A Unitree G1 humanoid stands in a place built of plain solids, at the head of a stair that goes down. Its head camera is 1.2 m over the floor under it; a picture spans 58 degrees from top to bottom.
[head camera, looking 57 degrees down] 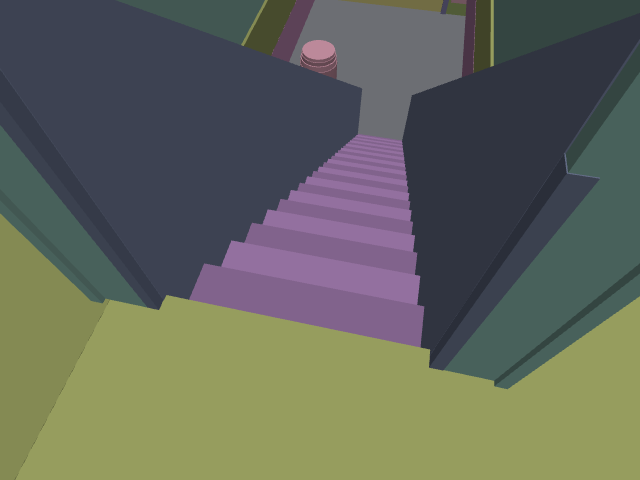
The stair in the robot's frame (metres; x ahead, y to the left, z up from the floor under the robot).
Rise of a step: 0.17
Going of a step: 0.22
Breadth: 0.88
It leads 12 degrees to the right of straight ahead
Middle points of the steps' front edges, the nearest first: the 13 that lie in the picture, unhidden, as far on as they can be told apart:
0.50 0.08 0.00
0.71 0.03 -0.17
0.92 -0.01 -0.34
1.13 -0.06 -0.51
1.34 -0.11 -0.69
1.55 -0.15 -0.86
1.76 -0.20 -1.03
1.97 -0.24 -1.20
2.18 -0.29 -1.37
2.40 -0.34 -1.55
2.61 -0.38 -1.72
2.82 -0.43 -1.89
3.03 -0.47 -2.06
